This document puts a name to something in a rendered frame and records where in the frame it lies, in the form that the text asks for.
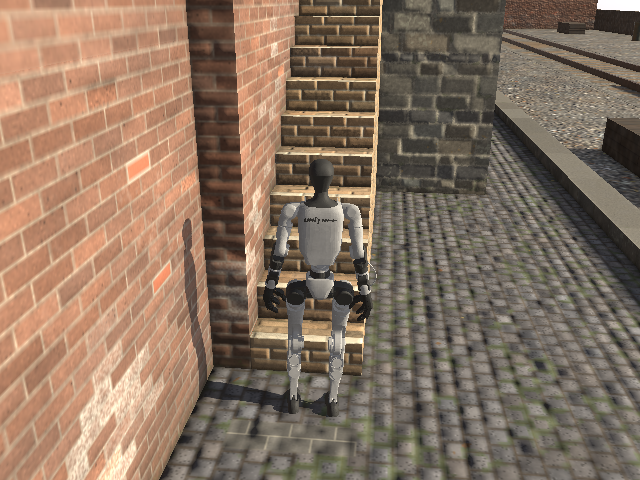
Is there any right robot forearm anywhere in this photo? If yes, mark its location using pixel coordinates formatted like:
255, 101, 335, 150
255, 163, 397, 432
353, 244, 371, 295

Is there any left robot hand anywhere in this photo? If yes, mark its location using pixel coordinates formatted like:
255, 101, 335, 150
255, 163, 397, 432
263, 286, 286, 313

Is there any robot right thigh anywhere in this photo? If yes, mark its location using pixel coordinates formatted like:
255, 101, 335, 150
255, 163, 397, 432
328, 280, 354, 355

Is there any right robot upper arm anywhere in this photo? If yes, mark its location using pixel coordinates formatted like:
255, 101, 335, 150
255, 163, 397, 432
342, 203, 364, 259

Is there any robot thigh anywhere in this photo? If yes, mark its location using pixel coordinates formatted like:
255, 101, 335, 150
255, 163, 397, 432
328, 280, 354, 355
286, 279, 306, 353

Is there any left robot upper arm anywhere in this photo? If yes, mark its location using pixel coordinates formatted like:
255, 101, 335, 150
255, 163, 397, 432
273, 202, 300, 257

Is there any left robot forearm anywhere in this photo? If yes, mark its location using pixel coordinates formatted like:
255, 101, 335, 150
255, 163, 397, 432
265, 242, 284, 289

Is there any robot left thigh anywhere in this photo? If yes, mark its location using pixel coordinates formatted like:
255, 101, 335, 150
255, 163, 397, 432
286, 279, 306, 353

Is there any right robot hand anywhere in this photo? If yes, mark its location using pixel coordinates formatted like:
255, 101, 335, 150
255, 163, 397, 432
349, 292, 373, 321

